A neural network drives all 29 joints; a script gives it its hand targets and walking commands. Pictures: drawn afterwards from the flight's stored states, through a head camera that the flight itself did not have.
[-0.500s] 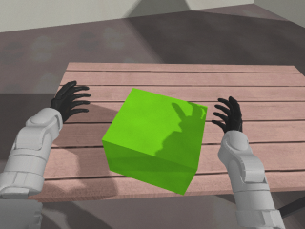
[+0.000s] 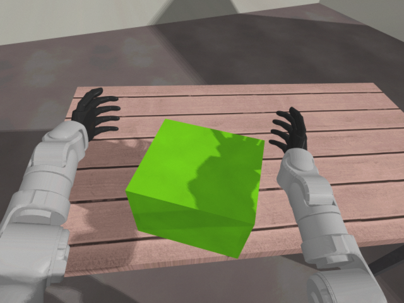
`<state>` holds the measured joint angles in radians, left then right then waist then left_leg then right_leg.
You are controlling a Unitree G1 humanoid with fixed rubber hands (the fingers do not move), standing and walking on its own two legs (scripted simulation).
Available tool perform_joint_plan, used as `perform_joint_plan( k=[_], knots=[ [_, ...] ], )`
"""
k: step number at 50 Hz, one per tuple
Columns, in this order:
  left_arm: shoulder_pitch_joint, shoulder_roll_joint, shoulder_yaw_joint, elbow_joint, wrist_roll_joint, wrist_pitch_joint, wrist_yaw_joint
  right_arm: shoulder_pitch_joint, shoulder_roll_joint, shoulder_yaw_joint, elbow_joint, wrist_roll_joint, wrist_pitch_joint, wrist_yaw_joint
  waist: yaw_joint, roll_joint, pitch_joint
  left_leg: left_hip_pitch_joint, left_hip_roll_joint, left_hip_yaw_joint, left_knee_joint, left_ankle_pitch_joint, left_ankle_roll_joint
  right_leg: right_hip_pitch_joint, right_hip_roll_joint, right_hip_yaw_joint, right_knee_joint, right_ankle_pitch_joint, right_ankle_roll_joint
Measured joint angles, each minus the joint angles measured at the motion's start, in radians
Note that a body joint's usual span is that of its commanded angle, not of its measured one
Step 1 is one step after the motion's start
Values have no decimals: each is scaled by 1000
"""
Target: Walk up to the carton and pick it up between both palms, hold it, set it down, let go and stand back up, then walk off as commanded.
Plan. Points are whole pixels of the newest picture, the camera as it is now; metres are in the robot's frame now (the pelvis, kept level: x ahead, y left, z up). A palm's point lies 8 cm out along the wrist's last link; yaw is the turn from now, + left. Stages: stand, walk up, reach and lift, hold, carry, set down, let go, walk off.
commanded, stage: reach and lift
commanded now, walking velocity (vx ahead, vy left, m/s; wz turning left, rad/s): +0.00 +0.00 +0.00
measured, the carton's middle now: (200, 186) +0.38 -0.03 -0.01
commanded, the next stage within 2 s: none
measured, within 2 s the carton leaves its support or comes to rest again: neither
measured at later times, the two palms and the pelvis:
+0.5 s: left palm (115, 163) +0.43 +0.16 +0.04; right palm (280, 176) +0.35 -0.20 +0.05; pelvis -0.01 -0.01 +0.00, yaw +0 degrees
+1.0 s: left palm (118, 160) +0.44 +0.15 +0.03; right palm (270, 175) +0.36 -0.18 +0.05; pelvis +0.00 +0.00 -0.01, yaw -1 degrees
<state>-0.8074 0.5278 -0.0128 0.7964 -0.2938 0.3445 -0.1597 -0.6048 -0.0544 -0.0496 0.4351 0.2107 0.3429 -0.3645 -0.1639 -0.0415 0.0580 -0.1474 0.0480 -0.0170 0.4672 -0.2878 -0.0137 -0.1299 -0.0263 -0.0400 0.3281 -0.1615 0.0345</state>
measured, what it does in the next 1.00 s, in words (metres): stands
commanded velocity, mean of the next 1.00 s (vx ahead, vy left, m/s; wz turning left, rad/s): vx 0.00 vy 0.00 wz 0.00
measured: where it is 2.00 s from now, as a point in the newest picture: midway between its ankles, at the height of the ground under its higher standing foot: outside the picture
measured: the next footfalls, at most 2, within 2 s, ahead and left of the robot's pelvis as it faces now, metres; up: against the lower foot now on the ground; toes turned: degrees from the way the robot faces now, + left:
none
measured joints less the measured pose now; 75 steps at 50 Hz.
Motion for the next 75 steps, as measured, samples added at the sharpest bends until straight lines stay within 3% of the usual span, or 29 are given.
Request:
perform_joint_plan(
  k=[22,34,44,49,56,63,75],
  knots=[
    [-12,-156,-6,414,71,-394,43,-20,65,-7,427,-1,-380,17,-1,-8,-145,-241,0,0,6,42,-5,-256,-1,2,39,24,0],
    [-24,-180,-6,443,126,-460,50,-36,84,-7,489,-1,-496,14,-2,-8,-186,-326,0,0,27,32,-8,-345,-1,2,67,9,0],
    [-24,-201,54,414,242,-460,45,-36,102,-9,526,-6,-568,7,-2,-8,-191,-335,0,0,47,18,-8,-345,-1,2,67,12,0],
    [-24,-208,125,414,323,-462,14,-36,125,-55,546,-72,-620,18,-2,-12,-188,-335,0,0,50,19,-8,-343,-1,2,64,12,0],
    [-39,-245,249,445,486,-515,-64,-37,169,-221,583,-249,-714,66,19,-5,-148,-296,0,0,50,19,-8,-298,-1,2,52,15,0],
    [-41,-266,309,478,533,-564,-53,-38,194,-352,588,-379,-755,105,24,0,-106,-242,-1,0,50,8,-2,-232,-1,1,27,18,0],
    [-40,-292,310,486,550,-566,-16,-36,182,-387,610,-393,-762,127,25,-1,-78,-204,-2,0,40,0,1,-178,-1,0,-16,26,0]
  ],
)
